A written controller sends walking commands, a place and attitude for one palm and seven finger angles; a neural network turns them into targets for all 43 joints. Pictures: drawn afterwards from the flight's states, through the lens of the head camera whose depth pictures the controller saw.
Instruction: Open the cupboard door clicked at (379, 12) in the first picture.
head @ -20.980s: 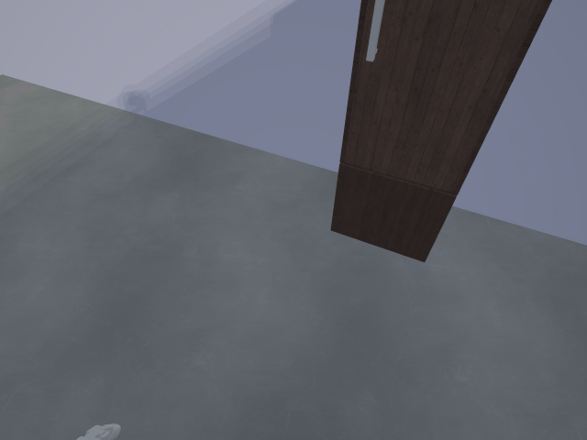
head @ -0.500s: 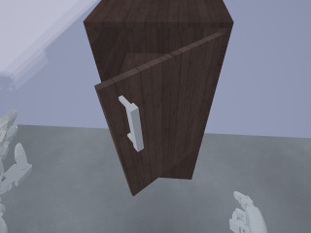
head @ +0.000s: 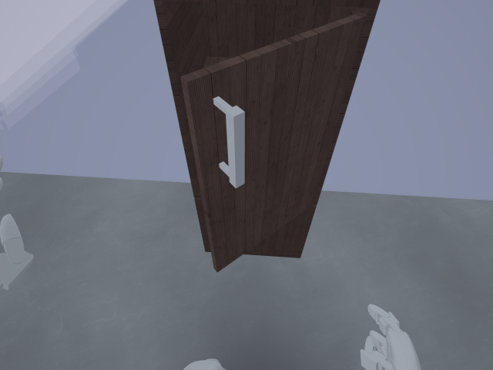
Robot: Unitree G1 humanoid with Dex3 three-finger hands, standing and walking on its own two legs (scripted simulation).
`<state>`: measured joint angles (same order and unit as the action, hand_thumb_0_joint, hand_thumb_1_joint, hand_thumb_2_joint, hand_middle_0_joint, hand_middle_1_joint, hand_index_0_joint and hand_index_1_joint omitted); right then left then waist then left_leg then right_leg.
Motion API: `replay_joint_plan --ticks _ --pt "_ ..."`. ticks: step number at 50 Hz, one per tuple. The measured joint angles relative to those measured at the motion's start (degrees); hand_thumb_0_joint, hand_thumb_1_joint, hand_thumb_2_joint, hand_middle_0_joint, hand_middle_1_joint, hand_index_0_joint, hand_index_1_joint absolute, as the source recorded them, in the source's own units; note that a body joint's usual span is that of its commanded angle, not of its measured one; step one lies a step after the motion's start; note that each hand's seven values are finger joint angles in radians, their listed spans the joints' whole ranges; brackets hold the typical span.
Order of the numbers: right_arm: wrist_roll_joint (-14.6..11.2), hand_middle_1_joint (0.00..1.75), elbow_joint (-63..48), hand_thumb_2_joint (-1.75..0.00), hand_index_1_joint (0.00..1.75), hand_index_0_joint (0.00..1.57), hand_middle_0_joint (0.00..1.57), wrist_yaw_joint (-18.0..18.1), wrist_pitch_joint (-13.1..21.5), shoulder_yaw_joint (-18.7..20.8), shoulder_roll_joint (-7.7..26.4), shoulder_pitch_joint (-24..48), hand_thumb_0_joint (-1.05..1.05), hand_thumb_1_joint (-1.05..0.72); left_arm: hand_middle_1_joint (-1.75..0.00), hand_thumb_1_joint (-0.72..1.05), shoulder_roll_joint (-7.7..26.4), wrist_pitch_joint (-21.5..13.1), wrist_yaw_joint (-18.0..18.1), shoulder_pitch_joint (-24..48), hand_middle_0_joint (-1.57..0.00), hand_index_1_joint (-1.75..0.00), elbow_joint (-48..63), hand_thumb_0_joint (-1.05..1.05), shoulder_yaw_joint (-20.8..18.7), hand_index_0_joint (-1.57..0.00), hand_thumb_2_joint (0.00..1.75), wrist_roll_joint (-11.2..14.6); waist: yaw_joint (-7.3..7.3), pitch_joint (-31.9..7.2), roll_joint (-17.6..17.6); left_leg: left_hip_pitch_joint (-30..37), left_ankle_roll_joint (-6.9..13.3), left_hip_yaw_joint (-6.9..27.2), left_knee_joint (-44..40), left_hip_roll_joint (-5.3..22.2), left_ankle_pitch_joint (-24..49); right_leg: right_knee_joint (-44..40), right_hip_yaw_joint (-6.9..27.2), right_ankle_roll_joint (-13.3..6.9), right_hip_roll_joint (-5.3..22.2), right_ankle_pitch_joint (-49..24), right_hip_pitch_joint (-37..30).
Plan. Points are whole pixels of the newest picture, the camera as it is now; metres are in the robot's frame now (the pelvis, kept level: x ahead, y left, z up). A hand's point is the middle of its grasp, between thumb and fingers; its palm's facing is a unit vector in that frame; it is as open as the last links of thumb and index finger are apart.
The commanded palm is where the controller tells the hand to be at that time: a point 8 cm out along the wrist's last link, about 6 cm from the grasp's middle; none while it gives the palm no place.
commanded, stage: step back with the hand held close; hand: left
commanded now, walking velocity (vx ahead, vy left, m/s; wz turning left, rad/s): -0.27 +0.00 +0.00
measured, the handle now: (229, 144) +0.42 +0.07 +0.15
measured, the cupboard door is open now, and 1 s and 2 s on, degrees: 42 42 42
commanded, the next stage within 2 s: stop stepping back and stand still in 0.32 s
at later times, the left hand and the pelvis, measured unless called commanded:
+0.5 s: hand out of the picture +0.09 +0.24 +0.18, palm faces +0.35 -0.80 -0.48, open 7.4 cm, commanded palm +0.02 +0.29 +0.19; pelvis -0.13 -0.01 +0.01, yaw -1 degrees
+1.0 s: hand out of the picture +0.00 +0.23 +0.19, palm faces +0.41 -0.80 -0.45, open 7.4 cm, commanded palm -0.06 +0.28 +0.19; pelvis -0.20 -0.02 +0.01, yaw +0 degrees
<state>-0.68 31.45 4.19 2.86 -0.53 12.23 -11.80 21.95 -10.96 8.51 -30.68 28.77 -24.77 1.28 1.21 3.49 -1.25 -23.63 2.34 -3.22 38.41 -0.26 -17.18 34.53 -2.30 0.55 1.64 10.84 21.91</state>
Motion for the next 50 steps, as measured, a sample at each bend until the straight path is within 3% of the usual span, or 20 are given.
replay_joint_plan --ticks 4,6,7,11,14,21,26,29,32,36,38,40,44,48,50 --pt "0.5 0.3 2.7 -0.89 0.3 0.2 0.2 -0.2 0.1 -0.1 0.2 -0.1 0.01 -0.9 -0.3 0.88 -1.2 0.0 0.7 0.6 -0.21 -0.3 1.6 0.01 1.9 -0.21 0.9 0.1 0.4 -0.4 1.8 -1.5 -1.5 1.4 9.0 -0.7 -6.8 -0.2 0.4 0.0 0.4 -1.7 1.7" --pt "0.6 0.3 2.9 -0.89 0.3 0.2 0.2 0.1 0.1 -0.4 0.4 -0.6 0.01 -0.9 -0.3 0.88 -0.7 0.1 0.7 1.2 -0.21 -0.3 2.8 0.01 2.2 -0.21 0.9 0.2 -0.31 -0.9 2.6 1.8 -1.5 2.0 3.7 -0.2 -5.7 0.3 0.0 0.5 0.7 -2.2 2.9" --pt "0.7 0.3 2.8 -0.89 0.3 0.2 0.2 0.4 0.3 -0.3 0.4 -0.6 0.01 -0.9 -0.3 0.88 -0.1 -0.1 0.8 1.9 -0.21 -0.3 3.2 0.01 2.0 -0.21 0.9 0.3 -0.81 -0.3 3.1 1.8 -0.8 2.1 1.8 -0.4 -1.2 1.5 -0.1 0.7 1.0 -0.9 3.7" --pt "1.6 0.3 3.3 -0.89 0.3 0.2 0.2 0.6 2.3 0.4 -1.1 -0.6 0.01 -0.9 -0.3 0.88 1.9 -1.1 1.3 3.2 -0.22 -0.3 2.8 0.02 -0.4 -0.22 0.9 -0.1 -1.71 1.3 2.9 1.2 0.4 2.9 -0.3 0.2 3.2 20.2 3.1 0.5 -2.6 12.5 7.3" --pt "1.5 0.3 3.9 -0.89 0.3 0.2 0.2 -0.5 3.7 0.4 -2.6 -1.3 0.01 -0.9 -0.3 0.88 3.1 -1.3 1.7 1.2 -0.22 -0.3 4.3 0.02 -2.5 -0.21 0.9 0.6 -1.87 0.1 2.2 1.1 0.1 3.8 -5.0 1.7 6.6 25.1 2.9 0.8 -4.4 15.3 5.1" --pt "1.6 0.3 4.7 -0.89 0.31 0.2 0.2 -1.9 5.1 -0.3 -3.4 0.6 0.01 -0.9 -0.3 0.89 2.3 -0.4 1.2 -1.4 -0.21 -0.3 6.0 0.01 -0.6 -0.21 0.9 2.3 -1.04 -2.5 1.1 -1.1 -0.9 2.5 -14.2 3.8 14.8 10.7 2.0 1.2 -4.0 17.9 -6.3" --pt "1.3 0.3 2.6 -0.89 0.31 0.2 0.2 -2.0 4.2 -0.9 -3.2 3.5 0.01 -0.9 -0.3 0.89 5.2 0.3 0.1 -2.1 -0.21 -0.3 5.1 0.01 -1.1 -0.21 0.9 3.3 -1.49 -1.9 2.6 -5.8 -2.4 1.2 -15.1 2.3 17.9 -9.5 0.9 -1.6 -2.8 12.6 -15.3" --pt "0.8 0.3 4.3 -0.89 0.31 0.2 0.2 -1.7 2.4 -0.7 -1.4 3.5 0.01 -0.9 -0.3 0.88 4.7 0.0 -1.0 -4.6 -0.21 -0.3 5.0 0.01 0.1 -0.21 0.9 3.5 -1.26 -1.7 0.6 -9.1 -3.5 3.9 0.3 1.2 4.3 -8.1 0.7 -2.4 -3.8 11.4 -14.3" --pt "0.0 0.3 5.6 -0.89 0.3 0.2 0.2 -1.1 1.6 -0.6 -0.9 0.1 0.01 -0.9 -0.3 0.88 5.1 -0.4 -1.1 -7.9 -0.22 -0.3 5.0 0.01 -0.9 -0.22 0.9 2.9 -0.58 -4.7 2.5 -6.8 -3.3 2.0 8.1 -0.6 1.1 -8.2 1.6 -2.1 -2.4 10.6 -14.3" --pt "0.2 0.3 6.3 -0.89 0.3 0.2 0.2 0.2 2.1 0.0 1.3 -3.6 0.01 -0.9 -0.3 0.88 3.4 -0.5 -0.1 -5.5 -0.22 -0.3 0.8 0.01 -1.1 -0.22 0.9 2.1 -0.79 -8.0 2.4 3.5 -1.7 -0.3 -2.5 -0.5 3.7 -6.9 0.8 -1.9 -2.0 11.5 -14.5" --pt "0.1 0.3 7.1 -0.89 0.3 0.2 0.2 0.7 2.4 0.9 2.3 -4.0 0.01 -0.9 -0.3 0.88 1.9 -0.1 0.4 -2.0 -0.22 -0.3 -2.3 0.01 -0.2 -0.22 0.9 2.0 -1.27 -8.4 2.1 6.7 -0.2 0.0 -7.5 -1.3 0.2 -4.0 -0.1 -1.4 -1.4 13.0 -13.7" --pt "0.0 0.3 7.4 -0.89 0.3 0.2 0.2 0.8 2.1 1.2 2.6 -3.2 0.01 -0.9 -0.3 0.88 0.2 0.6 0.8 1.1 -0.21 -0.3 -5.2 0.01 0.7 -0.22 0.9 1.7 -0.91 -7.6 2.8 7.2 0.6 -0.7 -7.2 -1.9 1.6 -1.7 0.6 -0.9 -0.5 13.1 -13.2" --pt "0.5 0.3 5.7 -0.89 0.3 0.2 0.2 0.4 3.2 0.6 1.8 -2.0 0.01 -0.9 -0.3 0.89 -0.2 1.5 0.7 2.7 -0.21 -0.3 -6.1 0.02 2.1 -0.21 0.9 1.3 -2.08 -6.5 3.4 7.0 0.6 -1.0 -6.9 -2.0 3.1 0.8 1.1 -0.2 -0.5 12.8 -11.8" --pt "1.0 0.3 3.9 -0.89 0.3 0.2 0.2 0.1 4.0 -0.3 -0.1 -1.4 0.01 -0.9 -0.3 0.89 0.7 0.7 0.2 1.5 -0.21 -0.3 -3.3 0.02 2.6 -0.21 0.9 0.7 -3.14 -5.3 2.7 6.0 0.0 0.0 -7.7 -1.3 4.8 -1.9 0.0 -1.9 -1.6 10.5 -11.5" --pt "1.2 0.3 3.3 -0.89 0.3 0.2 0.2 -0.1 3.6 -0.4 -0.8 -1.9 0.01 -0.9 -0.3 0.89 1.6 -0.2 0.0 -0.3 -0.21 -0.3 -1.6 0.02 2.1 -0.21 0.9 0.6 -3.12 -5.4 1.8 4.2 -0.6 1.1 -5.8 -0.7 0.8 -3.7 -0.7 -2.7 -2.4 9.1 -11.4"
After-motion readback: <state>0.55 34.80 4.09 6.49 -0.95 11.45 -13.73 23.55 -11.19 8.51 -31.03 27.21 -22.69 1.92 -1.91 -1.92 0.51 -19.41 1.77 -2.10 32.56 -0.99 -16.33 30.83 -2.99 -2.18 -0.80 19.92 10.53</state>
